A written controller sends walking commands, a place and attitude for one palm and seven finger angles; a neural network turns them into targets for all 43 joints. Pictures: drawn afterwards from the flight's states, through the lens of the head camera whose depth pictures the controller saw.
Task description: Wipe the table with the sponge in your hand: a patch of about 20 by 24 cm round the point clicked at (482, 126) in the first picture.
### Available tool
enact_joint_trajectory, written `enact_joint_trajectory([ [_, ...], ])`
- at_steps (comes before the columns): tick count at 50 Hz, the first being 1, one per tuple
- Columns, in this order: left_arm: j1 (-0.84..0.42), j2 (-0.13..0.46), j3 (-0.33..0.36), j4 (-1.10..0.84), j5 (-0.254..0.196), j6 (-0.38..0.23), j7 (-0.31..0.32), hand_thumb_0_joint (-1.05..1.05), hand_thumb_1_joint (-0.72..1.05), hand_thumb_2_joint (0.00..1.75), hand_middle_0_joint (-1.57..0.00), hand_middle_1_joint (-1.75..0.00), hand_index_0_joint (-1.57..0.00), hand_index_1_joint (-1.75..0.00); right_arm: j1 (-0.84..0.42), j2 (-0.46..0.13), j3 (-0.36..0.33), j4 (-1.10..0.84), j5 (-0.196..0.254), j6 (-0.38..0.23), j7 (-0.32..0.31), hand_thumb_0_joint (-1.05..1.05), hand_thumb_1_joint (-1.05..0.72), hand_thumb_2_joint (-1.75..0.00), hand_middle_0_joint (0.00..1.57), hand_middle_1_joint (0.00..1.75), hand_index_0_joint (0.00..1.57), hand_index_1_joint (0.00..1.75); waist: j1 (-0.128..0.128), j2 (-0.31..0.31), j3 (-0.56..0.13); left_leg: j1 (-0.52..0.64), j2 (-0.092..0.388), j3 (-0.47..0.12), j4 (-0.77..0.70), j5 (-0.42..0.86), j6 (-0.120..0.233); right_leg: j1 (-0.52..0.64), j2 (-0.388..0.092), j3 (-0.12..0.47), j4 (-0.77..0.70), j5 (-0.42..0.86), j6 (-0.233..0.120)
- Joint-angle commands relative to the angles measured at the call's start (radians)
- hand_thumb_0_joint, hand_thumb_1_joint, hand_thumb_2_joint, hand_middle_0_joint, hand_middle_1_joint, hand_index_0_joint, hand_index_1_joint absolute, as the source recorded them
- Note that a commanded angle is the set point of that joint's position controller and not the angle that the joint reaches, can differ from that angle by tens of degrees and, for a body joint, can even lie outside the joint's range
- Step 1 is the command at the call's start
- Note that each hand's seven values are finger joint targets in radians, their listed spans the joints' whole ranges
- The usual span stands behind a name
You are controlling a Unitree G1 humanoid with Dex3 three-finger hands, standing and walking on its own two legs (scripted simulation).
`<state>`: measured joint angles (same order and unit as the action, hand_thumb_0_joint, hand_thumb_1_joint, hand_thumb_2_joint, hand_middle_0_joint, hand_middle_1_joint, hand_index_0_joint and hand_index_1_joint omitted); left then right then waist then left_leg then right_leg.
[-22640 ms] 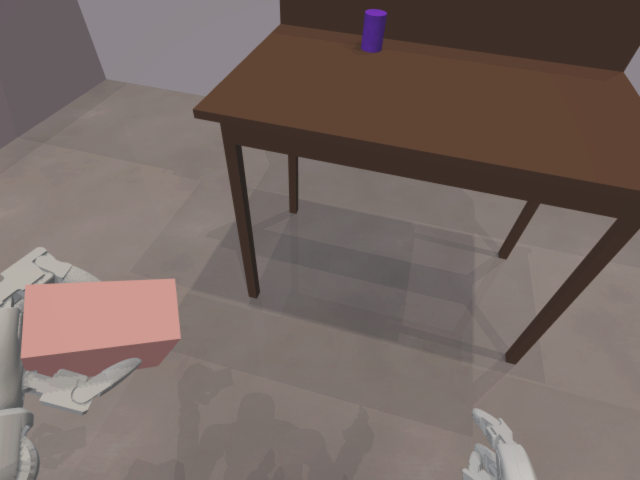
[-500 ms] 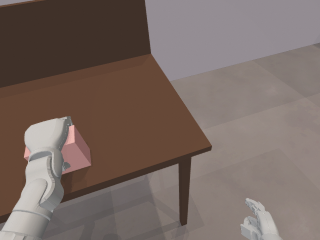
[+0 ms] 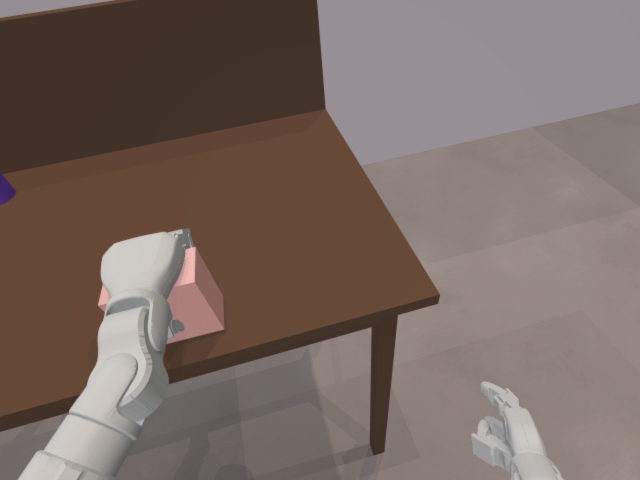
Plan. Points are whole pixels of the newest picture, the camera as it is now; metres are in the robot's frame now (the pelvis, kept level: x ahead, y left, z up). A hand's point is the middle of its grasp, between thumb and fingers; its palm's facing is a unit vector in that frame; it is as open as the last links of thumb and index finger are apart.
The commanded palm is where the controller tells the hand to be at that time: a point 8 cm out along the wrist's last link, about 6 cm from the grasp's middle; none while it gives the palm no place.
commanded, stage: slide across to the third lane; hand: left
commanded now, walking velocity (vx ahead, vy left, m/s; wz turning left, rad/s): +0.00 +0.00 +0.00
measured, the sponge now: (173, 307) +0.29 +0.26 +0.07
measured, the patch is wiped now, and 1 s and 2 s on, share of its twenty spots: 0.85 0.95 0.95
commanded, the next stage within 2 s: wipe forward along the third lane in 0.22 s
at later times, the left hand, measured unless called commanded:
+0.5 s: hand (202, 274) +0.32 +0.22 +0.10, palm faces +0.03 -0.02 -1.00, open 9.9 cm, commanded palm +0.31 +0.21 +0.15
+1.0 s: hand (206, 243) +0.38 +0.23 +0.10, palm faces -0.04 +0.02 -1.00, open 9.8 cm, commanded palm +0.36 +0.24 +0.13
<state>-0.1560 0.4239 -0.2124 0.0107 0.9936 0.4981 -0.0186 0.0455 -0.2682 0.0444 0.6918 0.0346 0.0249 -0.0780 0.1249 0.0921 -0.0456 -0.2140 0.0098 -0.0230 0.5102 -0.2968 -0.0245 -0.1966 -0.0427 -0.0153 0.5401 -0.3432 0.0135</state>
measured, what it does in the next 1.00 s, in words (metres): stands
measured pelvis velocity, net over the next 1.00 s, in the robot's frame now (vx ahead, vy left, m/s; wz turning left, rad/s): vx -0.02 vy -0.02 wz -0.01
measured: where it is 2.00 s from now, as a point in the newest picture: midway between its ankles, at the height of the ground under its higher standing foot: outside the picture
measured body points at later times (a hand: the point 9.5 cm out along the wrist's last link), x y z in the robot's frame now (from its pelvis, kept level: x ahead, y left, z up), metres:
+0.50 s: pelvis -0.01 -0.01 +0.00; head -0.03 -0.05 +0.45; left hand +0.32 +0.21 +0.16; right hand +0.21 -0.22 -0.10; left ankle -0.02 +0.14 -0.73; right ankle -0.04 -0.13 -0.73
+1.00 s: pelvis -0.02 -0.02 +0.00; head -0.01 -0.06 +0.45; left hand +0.38 +0.23 +0.16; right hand +0.12 -0.28 -0.13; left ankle -0.02 +0.14 -0.73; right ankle -0.04 -0.13 -0.73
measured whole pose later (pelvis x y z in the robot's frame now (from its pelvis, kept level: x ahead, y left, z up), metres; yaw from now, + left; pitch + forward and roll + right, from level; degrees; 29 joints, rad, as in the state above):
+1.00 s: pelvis -0.02 -0.02 +0.00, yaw -1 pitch +4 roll +1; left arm -0.62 0.41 -0.16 0.69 1.01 0.36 0.04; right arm 0.17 -0.29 0.01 0.77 0.05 0.06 -0.10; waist 0.03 0.06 -0.08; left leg -0.32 0.05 -0.03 0.51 -0.26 -0.04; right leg -0.32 0.00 -0.02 0.57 -0.32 -0.02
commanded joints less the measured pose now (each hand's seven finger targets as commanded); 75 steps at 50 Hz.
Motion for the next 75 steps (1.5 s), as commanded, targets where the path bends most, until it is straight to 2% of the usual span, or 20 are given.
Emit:
enact_joint_trajectory([
  [1, -0.364, 0.048, 0.01, -0.098, 0.006, 0.012, 0.038, 0.0, 0.1, 1.3, -1.2, -1.6, -1.2, -1.6, -0.196, -0.09, -0.022, -0.143, 0.002, -0.04, -0.004, 0.0, -0.9, -0.9, 0.2, 0.3, 0.2, 0.3, -0.035, -0.117, -0.162, 0.063, -0.058, 0.063, -0.061, 0.307, 0.042, 0.037, 0.08, -0.043, -0.067, 0.317, -0.058],
  [3, -0.408, 0.085, 0.041, -0.118, 0.013, 0.026, 0.047, 0.0, 0.1, 1.3, -1.2, -1.6, -1.2, -1.6, -0.213, -0.084, -0.014, -0.157, 0.003, -0.042, -0.001, 0.0, -0.9, -0.9, 0.2, 0.3, 0.2, 0.3, -0.021, -0.11, -0.213, 0.077, -0.059, 0.055, -0.062, 0.299, 0.044, 0.053, 0.087, -0.029, -0.065, 0.301, -0.064],
  [5, -0.389, 0.005, -0.022, -0.061, 0.003, 0.035, 0.044, 0.0, 0.1, 1.3, -1.2, -1.6, -1.2, -1.6, -0.203, -0.079, -0.015, -0.139, 0.003, -0.038, 0.004, 0.0, -0.9, -0.9, 0.2, 0.3, 0.2, 0.3, -0.034, -0.132, -0.194, 0.072, -0.062, 0.063, -0.057, 0.314, 0.046, 0.055, 0.081, -0.038, -0.063, 0.331, -0.061],
  [8, -0.432, 0.079, 0.035, -0.069, 0.012, 0.051, 0.047, 0.0, 0.1, 1.3, -1.2, -1.6, -1.2, -1.6, -0.218, -0.086, -0.012, -0.147, 0.001, -0.029, 0.005, 0.0, -0.9, -0.9, 0.2, 0.3, 0.2, 0.3, -0.021, -0.12, -0.219, 0.068, -0.061, 0.062, -0.066, 0.286, 0.042, 0.067, 0.084, -0.024, -0.069, 0.307, -0.062],
  [10, -0.439, -0.006, -0.039, -0.037, 0.004, 0.054, 0.042, 0.0, 0.1, 1.3, -1.2, -1.6, -1.2, -1.6, -0.215, -0.076, -0.008, -0.14, 0.004, -0.028, 0.011, 0.0, -0.9, -0.9, 0.2, 0.3, 0.2, 0.3, -0.036, -0.123, -0.19, 0.062, -0.062, 0.066, -0.067, 0.293, 0.044, 0.059, 0.08, -0.038, -0.066, 0.317, -0.061],
  [13, -0.476, 0.041, -0.005, -0.048, 0.02, 0.064, 0.043, 0.0, 0.1, 1.3, -1.2, -1.6, -1.2, -1.6, -0.224, -0.083, -0.009, -0.149, 0.003, -0.019, 0.012, 0.0, -0.9, -0.9, 0.2, 0.3, 0.2, 0.3, -0.025, -0.12, -0.218, 0.067, -0.061, 0.064, -0.073, 0.28, 0.042, 0.065, 0.084, -0.025, -0.072, 0.299, -0.062],
  [15, -0.476, -0.032, -0.064, -0.029, 0.008, 0.06, 0.044, 0.0, 0.1, 1.3, -1.2, -1.6, -1.2, -1.6, -0.218, -0.075, -0.012, -0.142, 0.006, -0.022, 0.018, 0.0, -0.9, -0.9, 0.2, 0.3, 0.2, 0.3, -0.037, -0.125, -0.2, 0.068, -0.064, 0.069, -0.066, 0.292, 0.045, 0.057, 0.081, -0.034, -0.067, 0.317, -0.061],
  [23, -0.572, 0.111, 0.054, 0.127, 0.037, 0.068, 0.065, 0.0, 0.1, 1.3, -1.2, -1.6, -1.2, -1.6, -0.195, -0.096, -0.014, -0.117, 0.006, -0.006, 0.001, 0.0, -0.9, -0.9, 0.2, 0.3, 0.2, 0.3, -0.036, -0.156, -0.182, 0.03, -0.063, 0.075, -0.078, 0.215, 0.042, 0.033, 0.081, -0.013, -0.086, 0.253, -0.057],
  [24, -0.588, 0.051, 0.0, 0.143, 0.037, 0.061, 0.061, 0.0, 0.1, 1.3, -1.2, -1.6, -1.2, -1.6, -0.192, -0.091, -0.015, -0.12, 0.007, -0.011, -0.002, 0.0, -0.9, -0.9, 0.2, 0.3, 0.2, 0.3, -0.047, -0.15, -0.191, 0.032, -0.07, 0.082, -0.069, 0.227, 0.045, 0.032, 0.075, -0.02, -0.078, 0.273, -0.056],
  [28, -0.587, 0.114, 0.059, 0.238, 0.038, 0.036, 0.054, 0.0, 0.1, 1.3, -1.2, -1.6, -1.2, -1.6, -0.16, -0.106, -0.022, -0.106, 0.006, -0.004, -0.009, 0.0, -0.9, -0.9, 0.2, 0.3, 0.2, 0.3, -0.044, -0.164, -0.194, 0.014, -0.066, 0.078, -0.067, 0.219, 0.042, 0.033, 0.077, -0.008, -0.081, 0.284, -0.054],
  [30, -0.602, 0.056, 0.013, 0.266, 0.019, 0.014, 0.05, 0.0, 0.1, 1.3, -1.2, -1.6, -1.2, -1.6, -0.143, -0.102, -0.026, -0.104, 0.01, -0.007, -0.011, 0.0, -0.9, -0.9, 0.2, 0.3, 0.2, 0.3, -0.062, -0.173, -0.181, 0.007, -0.069, 0.085, -0.055, 0.222, 0.047, 0.024, 0.072, -0.016, -0.075, 0.307, -0.048],
  [38, -0.687, 0.176, 0.096, 0.459, 0.043, -0.055, 0.065, 0.0, 0.1, 1.3, -1.2, -1.6, -1.2, -1.6, -0.068, -0.125, -0.04, -0.071, 0.007, -0.005, -0.03, 0.0, -0.9, -0.9, 0.2, 0.3, 0.2, 0.3, -0.072, -0.174, -0.168, -0.044, -0.064, 0.082, -0.058, 0.157, 0.043, -0.019, 0.072, -0.002, -0.091, 0.24, -0.042],
  [40, -0.717, 0.127, 0.051, 0.524, 0.037, -0.074, 0.068, 0.0, 0.1, 1.3, -1.2, -1.6, -1.2, -1.6, -0.044, -0.122, -0.042, -0.06, 0.012, -0.007, -0.031, 0.0, -0.9, -0.9, 0.2, 0.3, 0.2, 0.3, -0.098, -0.199, -0.147, -0.059, -0.067, 0.086, -0.046, 0.147, 0.047, -0.038, 0.069, -0.007, -0.09, 0.245, -0.034],
  [43, -0.706, 0.203, 0.12, 0.581, 0.051, -0.096, 0.076, 0.0, 0.1, 1.3, -1.2, -1.6, -1.2, -1.6, -0.015, -0.131, -0.052, -0.051, 0.006, -0.003, -0.032, 0.0, -0.9, -0.9, 0.2, 0.3, 0.2, 0.3, -0.077, -0.179, -0.201, -0.07, -0.065, 0.084, -0.042, 0.167, 0.043, -0.011, 0.07, 0.002, -0.084, 0.275, -0.038],
  [50, -0.783, 0.184, 0.094, 0.669, 0.044, -0.156, 0.1, 0.0, 0.1, 1.3, -1.2, -1.6, -1.2, -1.6, 0.039, -0.129, -0.063, -0.042, 0.012, -0.005, -0.026, 0.0, -0.9, -0.9, 0.2, 0.3, 0.2, 0.3, -0.116, -0.187, -0.175, -0.101, -0.059, 0.088, -0.031, 0.144, 0.051, -0.042, 0.07, -0.005, -0.083, 0.268, -0.028],
  [53, -0.777, 0.246, 0.153, 0.718, 0.052, -0.175, 0.118, 0.0, 0.1, 1.3, -1.2, -1.6, -1.2, -1.6, 0.059, -0.135, -0.071, -0.03, 0.008, -0.006, -0.024, 0.0, -0.9, -0.9, 0.2, 0.3, 0.2, 0.3, -0.097, -0.182, -0.212, -0.111, -0.056, 0.083, -0.033, 0.152, 0.049, -0.025, 0.071, 0.001, -0.082, 0.272, -0.032],
  [62, -0.973, 0.244, 0.102, 0.855, 0.073, -0.202, 0.154, 0.0, 0.1, 1.3, -1.2, -1.6, -1.2, -1.6, 0.112, -0.134, -0.07, 0.002, 0.012, -0.012, -0.021, 0.0, -0.9, -0.9, 0.2, 0.3, 0.2, 0.3, -0.157, -0.157, -0.178, -0.139, -0.052, 0.081, -0.036, 0.096, 0.054, -0.1, 0.072, -0.005, -0.086, 0.193, -0.028],
  [70, -1.03, 0.275, 0.12, 0.961, 0.073, -0.217, 0.166, 0.0, 0.1, 1.3, -1.2, -1.6, -1.2, -1.6, 0.173, -0.139, -0.076, 0.021, 0.008, -0.015, -0.013, 0.0, -0.9, -0.9, 0.2, 0.3, 0.2, 0.3, -0.168, -0.15, -0.25, -0.15, -0.044, 0.081, -0.019, 0.134, 0.055, -0.085, 0.073, -0.006, -0.062, 0.261, -0.027],
  [73, -1.063, 0.361, 0.175, 0.975, 0.081, -0.222, 0.168, 0.0, 0.1, 1.3, -1.2, -1.6, -1.2, -1.6, 0.182, -0.15, -0.079, 0.026, 0.005, -0.012, -0.015, 0.0, -0.9, -0.9, 0.2, 0.3, 0.2, 0.3, -0.165, -0.145, -0.275, -0.165, -0.042, 0.08, -0.021, 0.135, 0.052, -0.068, 0.073, 0.0, -0.065, 0.263, -0.028],
  [75, -1.042, 0.317, 0.138, 1.011, 0.088, -0.226, 0.167, 0.0, 0.1, 1.3, -1.2, -1.6, -1.2, -1.6, 0.202, -0.147, -0.081, 0.03, 0.006, -0.014, -0.01, 0.0, -0.9, -0.9, 0.2, 0.3, 0.2, 0.3, -0.178, -0.159, -0.259, -0.167, -0.04, 0.086, -0.012, 0.151, 0.056, -0.081, 0.073, -0.005, -0.059, 0.29, -0.025],
])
